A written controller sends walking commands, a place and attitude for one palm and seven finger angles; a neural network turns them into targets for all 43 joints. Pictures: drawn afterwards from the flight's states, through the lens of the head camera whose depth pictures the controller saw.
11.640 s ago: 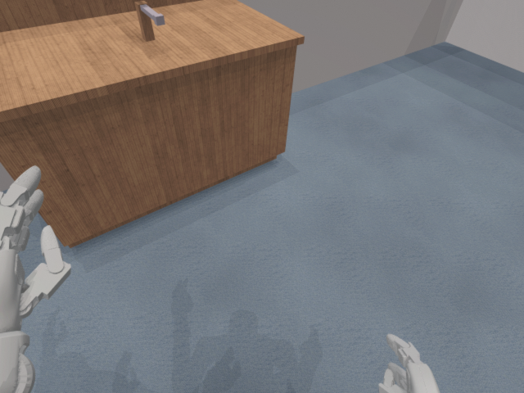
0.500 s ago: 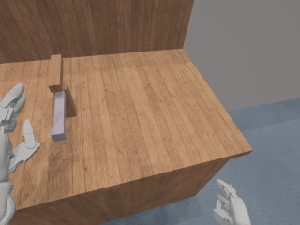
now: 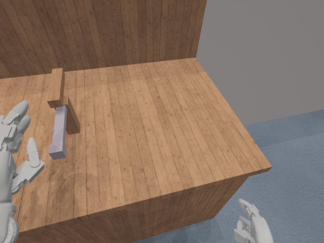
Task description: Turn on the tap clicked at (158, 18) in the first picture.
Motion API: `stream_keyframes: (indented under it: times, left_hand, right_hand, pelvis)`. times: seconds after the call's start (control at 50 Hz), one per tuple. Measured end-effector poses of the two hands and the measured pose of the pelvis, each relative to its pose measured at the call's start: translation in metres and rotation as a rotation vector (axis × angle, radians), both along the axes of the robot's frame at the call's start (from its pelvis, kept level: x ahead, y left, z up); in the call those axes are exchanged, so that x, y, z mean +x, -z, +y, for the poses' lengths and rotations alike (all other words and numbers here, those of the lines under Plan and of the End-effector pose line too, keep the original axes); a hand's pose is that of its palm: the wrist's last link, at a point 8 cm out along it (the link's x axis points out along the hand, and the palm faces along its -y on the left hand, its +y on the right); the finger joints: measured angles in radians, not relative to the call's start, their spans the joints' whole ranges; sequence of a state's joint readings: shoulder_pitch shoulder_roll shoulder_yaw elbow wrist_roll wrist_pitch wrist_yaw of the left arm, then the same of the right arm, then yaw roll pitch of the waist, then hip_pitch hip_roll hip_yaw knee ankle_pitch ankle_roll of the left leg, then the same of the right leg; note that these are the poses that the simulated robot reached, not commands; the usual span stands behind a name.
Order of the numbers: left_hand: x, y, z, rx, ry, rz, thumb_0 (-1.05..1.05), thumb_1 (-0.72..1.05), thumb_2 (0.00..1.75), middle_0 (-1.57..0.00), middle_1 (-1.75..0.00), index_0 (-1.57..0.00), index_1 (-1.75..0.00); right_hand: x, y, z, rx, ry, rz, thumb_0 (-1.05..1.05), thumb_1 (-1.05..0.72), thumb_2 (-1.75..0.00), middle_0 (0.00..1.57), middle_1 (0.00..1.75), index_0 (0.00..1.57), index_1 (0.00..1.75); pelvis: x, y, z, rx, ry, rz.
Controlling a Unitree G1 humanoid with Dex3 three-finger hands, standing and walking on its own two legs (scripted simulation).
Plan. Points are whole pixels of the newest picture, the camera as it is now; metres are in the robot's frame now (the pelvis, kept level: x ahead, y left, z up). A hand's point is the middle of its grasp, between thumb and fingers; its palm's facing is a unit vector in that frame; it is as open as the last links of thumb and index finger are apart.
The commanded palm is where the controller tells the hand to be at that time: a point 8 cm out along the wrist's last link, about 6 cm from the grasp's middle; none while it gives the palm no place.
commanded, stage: come to a stop and stand still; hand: left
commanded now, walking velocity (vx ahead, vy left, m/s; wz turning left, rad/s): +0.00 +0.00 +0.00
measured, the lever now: (58, 151) +0.29 +0.27 +0.08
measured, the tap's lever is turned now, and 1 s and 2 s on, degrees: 0 0 0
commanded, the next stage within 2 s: look again from close up in 0.02 s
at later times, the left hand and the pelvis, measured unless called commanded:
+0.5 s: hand (27, 168) +0.20 +0.26 +0.16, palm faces +0.35 -0.85 -0.38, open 7.5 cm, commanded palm +0.14 +0.30 +0.17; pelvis -0.02 +0.02 +0.00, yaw +0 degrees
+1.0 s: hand (47, 185) +0.17 +0.21 +0.17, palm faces +0.32 -0.82 -0.47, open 7.5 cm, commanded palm +0.11 +0.25 +0.17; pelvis -0.05 -0.03 -0.01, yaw +0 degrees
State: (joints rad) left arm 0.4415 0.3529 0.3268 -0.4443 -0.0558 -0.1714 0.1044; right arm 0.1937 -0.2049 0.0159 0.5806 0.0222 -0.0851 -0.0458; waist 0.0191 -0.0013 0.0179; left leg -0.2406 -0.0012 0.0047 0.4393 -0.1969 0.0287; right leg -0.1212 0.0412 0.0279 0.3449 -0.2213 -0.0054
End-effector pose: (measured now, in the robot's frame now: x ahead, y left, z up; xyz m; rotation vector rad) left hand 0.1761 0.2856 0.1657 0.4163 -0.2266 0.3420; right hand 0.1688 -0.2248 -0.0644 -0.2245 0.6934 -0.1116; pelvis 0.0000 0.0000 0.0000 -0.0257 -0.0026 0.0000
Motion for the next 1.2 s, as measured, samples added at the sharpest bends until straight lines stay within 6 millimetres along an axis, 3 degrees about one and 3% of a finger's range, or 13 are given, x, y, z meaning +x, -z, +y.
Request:
stream_keyframes:
  times: [0.42,0.68,0.82,1.0,1.1,1.2]
  left_hand:
    - [-0.011,0.001,0.015,0.021,0.019,0.0,0.02,0.89,0.89,-0.21,-0.3,-0.21,-0.3]
    - [-0.009,-0.013,0.013,0.075,0.027,-0.047,0.02,0.89,0.89,-0.21,-0.3,-0.21,-0.3]
    - [-0.017,-0.011,-0.009,0.091,0.056,-0.022,0.02,0.89,0.89,-0.21,-0.3,-0.2,-0.3]
    - [-0.041,-0.023,-0.039,0.17,0.097,-0.071,0.02,0.88,0.89,-0.21,-0.3,-0.21,-0.3]
    - [-0.05,-0.027,-0.036,0.176,0.093,-0.109,0.02,0.88,0.89,-0.21,-0.3,-0.21,-0.3]
    - [-0.061,-0.02,-0.028,0.194,0.076,-0.076,0.02,0.88,0.89,-0.21,-0.3,-0.21,-0.3]
  right_hand:
    - [-0.025,0.003,0.017,-0.005,0.001,0.029,0.02,-0.9,-0.9,0.21,0.3,0.2,0.3]
    - [-0.02,0.004,0.026,0.021,-0.023,0.017,0.02,-0.9,-0.9,0.21,0.3,0.2,0.3]
    - [-0.019,0.009,0.012,0.031,-0.048,0.008,0.01,-0.9,-0.9,0.21,0.3,0.2,0.3]
    - [-0.038,0.021,-0.027,-0.006,-0.018,0.021,0.01,-0.9,-0.9,0.21,0.3,0.2,0.3]
    - [-0.06,0.022,-0.043,-0.043,0.049,0.051,0.01,-0.9,-0.9,0.21,0.3,0.2,0.3]
    - [-0.08,0.018,-0.042,-0.058,0.049,0.057,0.02,-0.91,-0.9,0.2,0.3,0.2,0.3]
  pelvis:
    - [-0.016,0.0,0.015,-0.004,-0.001,0.002]
    - [-0.016,0.0,0.011,0.006,0.005,0.011]
    - [-0.026,0.003,-0.006,-0.005,0.002,0.023]
    - [-0.046,0.012,-0.027,-0.027,-0.005,0.038]
    - [-0.052,0.013,-0.025,-0.009,-0.018,0.054]
    - [-0.071,0.01,-0.03,0.014,0.007,0.055]
